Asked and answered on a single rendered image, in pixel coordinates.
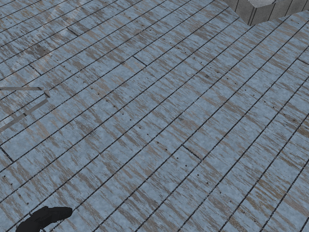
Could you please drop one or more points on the left robot hand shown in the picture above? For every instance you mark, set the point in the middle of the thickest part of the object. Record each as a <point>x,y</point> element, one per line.
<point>43,217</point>

